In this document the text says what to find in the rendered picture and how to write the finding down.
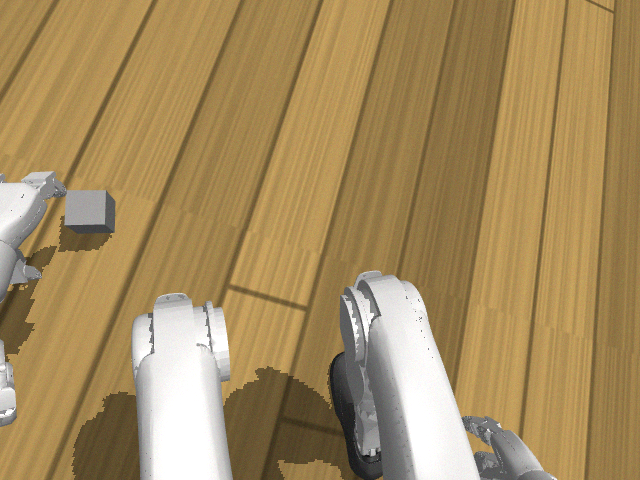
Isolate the cube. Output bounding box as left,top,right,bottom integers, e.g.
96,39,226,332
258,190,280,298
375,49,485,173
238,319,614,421
64,190,115,234

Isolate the left robot hand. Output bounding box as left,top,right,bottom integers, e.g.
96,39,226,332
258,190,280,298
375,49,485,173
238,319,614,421
0,171,67,284

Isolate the right robot hand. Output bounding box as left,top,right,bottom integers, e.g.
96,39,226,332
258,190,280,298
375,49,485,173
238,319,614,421
462,416,544,480

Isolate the left robot arm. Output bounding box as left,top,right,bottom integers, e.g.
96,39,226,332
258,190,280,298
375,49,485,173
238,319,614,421
0,241,17,427

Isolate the right robot foot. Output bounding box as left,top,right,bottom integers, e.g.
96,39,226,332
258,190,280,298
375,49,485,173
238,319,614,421
330,352,383,480

